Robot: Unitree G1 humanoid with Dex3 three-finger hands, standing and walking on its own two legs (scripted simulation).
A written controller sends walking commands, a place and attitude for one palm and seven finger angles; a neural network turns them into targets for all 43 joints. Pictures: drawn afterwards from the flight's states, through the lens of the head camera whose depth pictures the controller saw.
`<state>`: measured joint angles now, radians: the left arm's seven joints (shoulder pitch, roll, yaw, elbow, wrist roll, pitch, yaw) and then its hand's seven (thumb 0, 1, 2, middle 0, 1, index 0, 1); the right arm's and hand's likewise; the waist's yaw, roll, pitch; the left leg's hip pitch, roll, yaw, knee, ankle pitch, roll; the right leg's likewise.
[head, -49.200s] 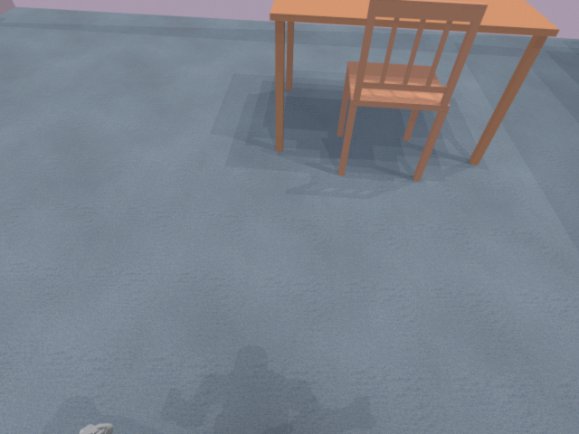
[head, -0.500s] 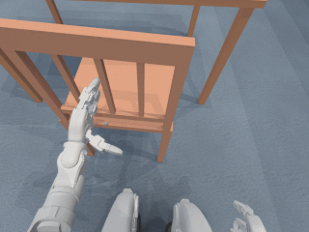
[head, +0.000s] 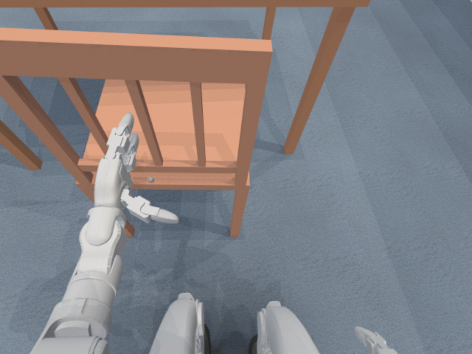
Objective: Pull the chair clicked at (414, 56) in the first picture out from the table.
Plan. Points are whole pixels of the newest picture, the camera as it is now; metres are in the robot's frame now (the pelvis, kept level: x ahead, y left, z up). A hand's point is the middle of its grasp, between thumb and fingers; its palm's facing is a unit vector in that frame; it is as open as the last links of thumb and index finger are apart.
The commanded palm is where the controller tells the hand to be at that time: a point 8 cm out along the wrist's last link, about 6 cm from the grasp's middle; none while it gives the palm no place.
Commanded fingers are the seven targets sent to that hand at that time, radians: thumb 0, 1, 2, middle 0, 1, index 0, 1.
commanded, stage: aim the fingers beside a spindle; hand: left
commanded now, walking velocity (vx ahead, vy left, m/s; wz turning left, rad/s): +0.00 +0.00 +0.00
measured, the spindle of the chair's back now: (147, 127) +0.52 +0.17 +0.01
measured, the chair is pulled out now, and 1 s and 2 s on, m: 0.18 0.18 0.18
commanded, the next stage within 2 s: push the fingers through the gap in 1.64 s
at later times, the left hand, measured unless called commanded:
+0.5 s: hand (146, 200) +0.36 +0.15 +0.02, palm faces -0.02 -1.00 -0.03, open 16.9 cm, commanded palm +0.34 +0.20 +0.03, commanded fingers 0.00 -0.50 0.30 -0.06 -0.08 -0.06 -0.08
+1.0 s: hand (142, 214) +0.33 +0.15 +0.03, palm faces -0.03 -1.00 -0.04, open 16.9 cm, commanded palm +0.31 +0.20 +0.03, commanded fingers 0.00 -0.50 0.30 -0.06 -0.08 -0.06 -0.08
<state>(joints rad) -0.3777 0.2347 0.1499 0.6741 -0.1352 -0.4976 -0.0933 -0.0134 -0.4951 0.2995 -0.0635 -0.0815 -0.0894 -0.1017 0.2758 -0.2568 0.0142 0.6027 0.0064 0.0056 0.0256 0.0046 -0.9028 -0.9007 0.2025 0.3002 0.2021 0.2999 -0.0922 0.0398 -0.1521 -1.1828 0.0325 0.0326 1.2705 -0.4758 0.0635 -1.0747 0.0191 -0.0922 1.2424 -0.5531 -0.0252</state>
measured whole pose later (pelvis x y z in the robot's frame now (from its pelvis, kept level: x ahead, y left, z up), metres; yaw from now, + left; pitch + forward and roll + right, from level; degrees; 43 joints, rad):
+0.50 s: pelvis +0.03 -0.01 +0.01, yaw +1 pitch +22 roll -3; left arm -0.09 0.20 0.09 0.38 -0.16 -0.48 -0.12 -0.01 -0.50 0.30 -0.06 -0.08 -0.06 -0.08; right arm 0.17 -0.24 0.00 0.54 0.01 0.00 0.02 0.00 -0.90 -0.90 0.20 0.30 0.20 0.30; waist -0.03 0.03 -0.16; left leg -1.13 0.03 0.03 1.26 -0.52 0.05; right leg -1.02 0.02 -0.09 1.23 -0.60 -0.03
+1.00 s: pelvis +0.02 -0.02 +0.00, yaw +1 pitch +22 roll -3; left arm 0.01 0.23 0.12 0.30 -0.21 -0.47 -0.17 -0.01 -0.50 0.30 -0.06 -0.08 -0.06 -0.08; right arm 0.21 -0.25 0.00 0.56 0.02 -0.04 0.00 0.01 -0.90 -0.90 0.20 0.30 0.20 0.30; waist -0.04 0.04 -0.16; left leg -1.13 0.03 0.01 1.27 -0.52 0.03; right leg -1.02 0.03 -0.11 1.25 -0.60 -0.05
